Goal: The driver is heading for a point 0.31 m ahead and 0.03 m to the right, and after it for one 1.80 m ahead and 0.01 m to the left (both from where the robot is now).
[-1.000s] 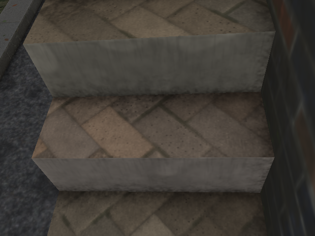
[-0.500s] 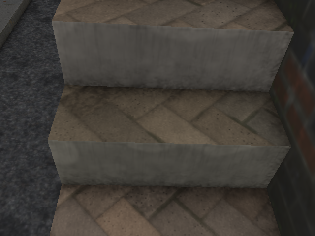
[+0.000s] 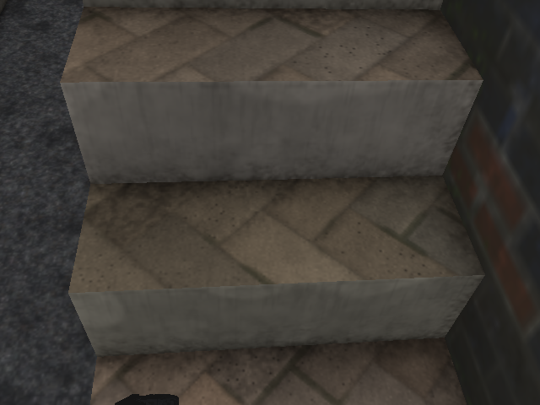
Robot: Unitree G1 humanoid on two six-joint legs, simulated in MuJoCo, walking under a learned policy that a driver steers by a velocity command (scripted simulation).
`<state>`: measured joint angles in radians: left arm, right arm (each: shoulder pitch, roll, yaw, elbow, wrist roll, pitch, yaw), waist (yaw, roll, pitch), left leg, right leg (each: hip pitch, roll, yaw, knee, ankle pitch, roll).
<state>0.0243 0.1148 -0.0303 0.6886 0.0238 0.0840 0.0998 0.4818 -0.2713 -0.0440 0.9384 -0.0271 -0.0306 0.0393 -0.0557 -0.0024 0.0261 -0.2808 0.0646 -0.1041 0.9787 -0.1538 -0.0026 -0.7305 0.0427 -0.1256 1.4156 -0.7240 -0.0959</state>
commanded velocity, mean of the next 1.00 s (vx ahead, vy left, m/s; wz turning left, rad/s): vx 0.04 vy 0.00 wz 0.00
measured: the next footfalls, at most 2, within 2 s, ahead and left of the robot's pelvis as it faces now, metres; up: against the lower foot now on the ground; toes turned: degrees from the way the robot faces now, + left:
left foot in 0.14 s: -0.04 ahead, +0.11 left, +0.03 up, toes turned -10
left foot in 0.32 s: -0.10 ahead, +0.09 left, -0.20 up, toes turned +4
